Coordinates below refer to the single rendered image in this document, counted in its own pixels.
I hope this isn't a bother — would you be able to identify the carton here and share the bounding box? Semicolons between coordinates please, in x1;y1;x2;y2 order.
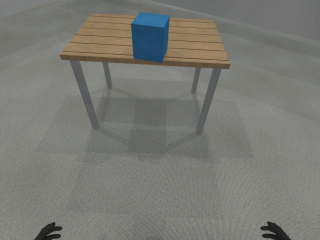
131;12;170;63

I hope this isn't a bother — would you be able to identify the table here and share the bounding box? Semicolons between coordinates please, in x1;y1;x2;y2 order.
59;13;231;136

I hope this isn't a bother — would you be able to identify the right robot hand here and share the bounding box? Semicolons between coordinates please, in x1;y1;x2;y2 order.
260;221;291;240

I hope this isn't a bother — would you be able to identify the left robot hand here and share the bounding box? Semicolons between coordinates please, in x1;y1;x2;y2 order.
34;222;62;240

